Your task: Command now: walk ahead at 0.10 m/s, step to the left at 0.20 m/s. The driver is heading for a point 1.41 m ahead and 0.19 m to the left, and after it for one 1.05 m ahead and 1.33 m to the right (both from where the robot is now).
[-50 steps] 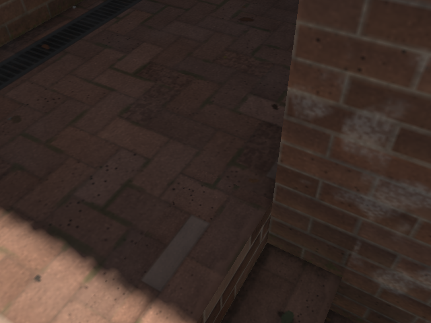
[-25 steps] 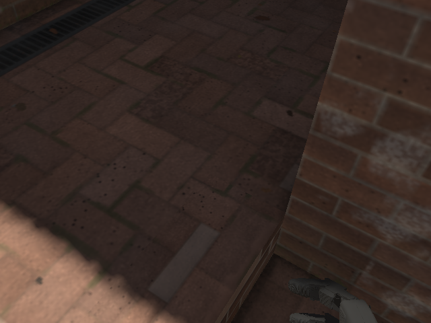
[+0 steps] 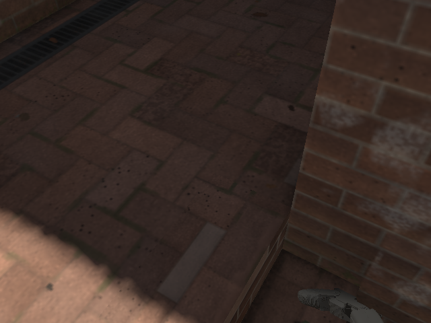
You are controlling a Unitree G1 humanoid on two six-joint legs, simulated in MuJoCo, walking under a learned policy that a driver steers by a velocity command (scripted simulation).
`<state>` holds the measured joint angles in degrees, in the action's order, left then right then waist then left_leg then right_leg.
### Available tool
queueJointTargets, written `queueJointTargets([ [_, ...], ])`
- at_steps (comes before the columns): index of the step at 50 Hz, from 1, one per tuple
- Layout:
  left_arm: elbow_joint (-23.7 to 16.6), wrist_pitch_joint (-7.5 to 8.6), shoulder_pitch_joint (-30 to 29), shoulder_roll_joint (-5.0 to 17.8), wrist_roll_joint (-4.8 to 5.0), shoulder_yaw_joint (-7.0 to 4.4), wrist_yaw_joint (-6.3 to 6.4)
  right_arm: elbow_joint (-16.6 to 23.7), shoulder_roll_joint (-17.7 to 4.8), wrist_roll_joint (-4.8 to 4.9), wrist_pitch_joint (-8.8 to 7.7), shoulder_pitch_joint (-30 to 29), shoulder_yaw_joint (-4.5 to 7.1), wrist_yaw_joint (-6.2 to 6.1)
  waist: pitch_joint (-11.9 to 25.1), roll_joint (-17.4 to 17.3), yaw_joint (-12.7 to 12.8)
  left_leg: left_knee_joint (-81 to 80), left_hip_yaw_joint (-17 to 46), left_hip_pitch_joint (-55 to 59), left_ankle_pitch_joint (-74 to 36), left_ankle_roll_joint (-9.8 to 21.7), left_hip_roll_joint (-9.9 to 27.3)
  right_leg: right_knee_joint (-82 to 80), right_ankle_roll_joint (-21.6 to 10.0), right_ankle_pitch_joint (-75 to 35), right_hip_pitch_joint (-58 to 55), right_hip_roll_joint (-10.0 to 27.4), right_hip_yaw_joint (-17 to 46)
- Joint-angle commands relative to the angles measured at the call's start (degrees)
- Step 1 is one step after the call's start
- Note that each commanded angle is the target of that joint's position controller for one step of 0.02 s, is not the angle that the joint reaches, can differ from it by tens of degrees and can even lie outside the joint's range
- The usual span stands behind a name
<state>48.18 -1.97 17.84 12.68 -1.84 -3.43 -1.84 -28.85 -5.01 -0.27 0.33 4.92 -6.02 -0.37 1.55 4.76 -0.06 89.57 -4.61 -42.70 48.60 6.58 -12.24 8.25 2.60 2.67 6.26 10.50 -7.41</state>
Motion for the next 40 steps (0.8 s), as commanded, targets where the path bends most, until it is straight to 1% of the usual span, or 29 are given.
queueJointTargets([
  [1, -2.6, 0.51, 2.2, 6.2, -0.02, -1.36, -0.10, 6.4, -0.8, -0.08, -1.27, -6.0, 0.22, 0.05, 3.1, -1.1, 0.4, -18.4, 14.6, -4.5, -0.3, 4.8, 5.0, 2.6, -5.3, -18.6, -6.7, 3.7, -0.4],
  [2, -2.6, 0.44, 2.0, 6.4, 0.13, -1.39, -0.05, 6.5, -1.0, -0.01, -1.31, -5.8, 0.28, 0.12, 2.2, -1.2, 0.2, -18.5, 15.1, -4.3, -1.1, 5.0, 5.0, 2.5, -5.1, -17.9, -5.4, 3.7, -0.5],
  [5, -2.8, 0.39, 1.7, 6.3, 0.13, -1.33, -0.13, 6.5, -1.2, -0.12, -1.28, -5.3, 0.27, 0.09, 1.7, -1.8, 0.0, -19.2, 15.7, -4.1, -1.7, 5.2, 5.1, 1.8, -5.1, -16.0, -4.7, 3.7, -0.5],
  [11, -3.0, 0.42, 1.8, 6.3, 0.19, -1.33, -0.09, 6.5, -1.2, -0.22, -1.38, -5.0, 0.18, -0.11, 1.8, -2.1, 0.0, -19.5, 16.0, -4.0, -2.2, 5.3, 5.4, 1.3, -5.1, -15.5, -4.8, 3.8, -0.2],
  [16, -3.0, 0.51, 2.4, 6.6, 0.29, -1.45, -0.11, 6.7, -1.4, -0.26, -1.38, -4.8, 0.21, -0.24, 2.5, -1.6, 0.0, -18.3, 15.8, -3.2, -3.3, 5.3, 5.3, 1.4, -5.1, -18.2, -4.9, 4.0, -0.3],
  [19, -3.3, 0.48, 2.2, 6.6, 0.30, -1.48, -0.05, 6.8, -1.4, -0.23, -1.32, -4.7, 0.19, -0.23, 2.9, -1.9, -0.1, -18.6, 15.8, -3.2, -3.0, 5.3, 5.3, 1.6, -5.1, -18.6, -5.0, 4.0, -0.3],
  [24, -3.6, 0.29, 2.1, 6.7, 0.29, -1.48, -0.03, 7.1, -1.2, -0.28, -1.23, -4.9, 0.10, -0.13, 2.5, -2.2, -0.1, -19.3, 16.3, -3.4, -2.8, 5.4, 5.3, 1.3, -5.1, -17.2, -4.7, 3.9, -0.3],
  [40, -3.9, 0.35, 2.6, 6.9, 0.25, -1.58, -0.03, 7.2, -1.1, -0.31, -1.37, -4.4, 0.07, -0.25, 2.3, -2.1, -0.1, -19.3, 16.5, -3.3, -3.0, 5.6, 5.5, 0.9, -4.9, -16.2, -4.5, 3.9, -0.3],
])
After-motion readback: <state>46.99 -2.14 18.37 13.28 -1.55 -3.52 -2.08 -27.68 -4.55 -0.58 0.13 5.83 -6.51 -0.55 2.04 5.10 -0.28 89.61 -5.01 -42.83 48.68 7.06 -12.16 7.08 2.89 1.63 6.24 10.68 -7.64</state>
